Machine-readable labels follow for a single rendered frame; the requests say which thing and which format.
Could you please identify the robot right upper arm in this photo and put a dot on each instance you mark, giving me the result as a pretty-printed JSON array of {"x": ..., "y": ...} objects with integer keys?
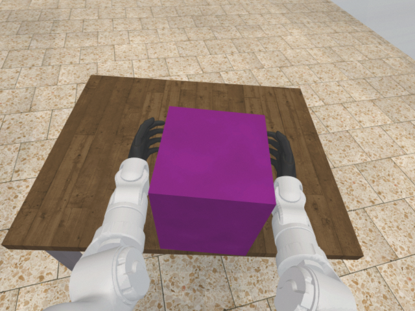
[{"x": 302, "y": 288}]

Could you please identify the right robot hand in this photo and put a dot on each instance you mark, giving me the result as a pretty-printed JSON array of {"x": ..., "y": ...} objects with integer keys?
[{"x": 284, "y": 163}]

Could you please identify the robot left upper arm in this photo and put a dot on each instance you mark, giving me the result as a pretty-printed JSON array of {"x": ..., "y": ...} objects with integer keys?
[{"x": 111, "y": 280}]

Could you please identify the carton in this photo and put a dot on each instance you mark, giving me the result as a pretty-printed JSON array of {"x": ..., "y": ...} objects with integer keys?
[{"x": 212, "y": 188}]

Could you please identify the right robot forearm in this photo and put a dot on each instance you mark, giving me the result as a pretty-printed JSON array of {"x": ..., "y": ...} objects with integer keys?
[{"x": 293, "y": 234}]

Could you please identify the table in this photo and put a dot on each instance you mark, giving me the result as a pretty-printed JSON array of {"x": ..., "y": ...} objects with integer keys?
[{"x": 69, "y": 198}]

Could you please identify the left robot forearm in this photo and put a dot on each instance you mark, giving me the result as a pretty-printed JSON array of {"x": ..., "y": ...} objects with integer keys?
[{"x": 126, "y": 212}]

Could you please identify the left robot hand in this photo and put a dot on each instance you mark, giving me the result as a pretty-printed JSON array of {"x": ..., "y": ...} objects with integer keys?
[{"x": 141, "y": 143}]

